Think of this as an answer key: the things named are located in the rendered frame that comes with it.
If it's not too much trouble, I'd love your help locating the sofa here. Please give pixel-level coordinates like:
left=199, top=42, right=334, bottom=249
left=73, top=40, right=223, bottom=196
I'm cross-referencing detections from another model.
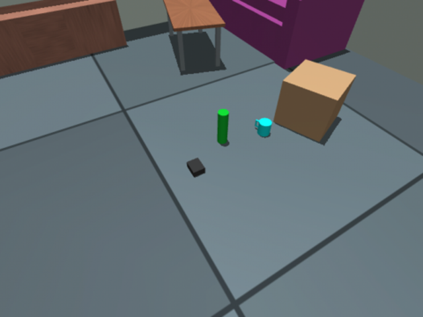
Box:
left=209, top=0, right=365, bottom=69

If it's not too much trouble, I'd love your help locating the coffee table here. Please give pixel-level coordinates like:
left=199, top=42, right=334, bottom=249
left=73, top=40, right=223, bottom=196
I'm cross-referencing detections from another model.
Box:
left=163, top=0, right=225, bottom=71

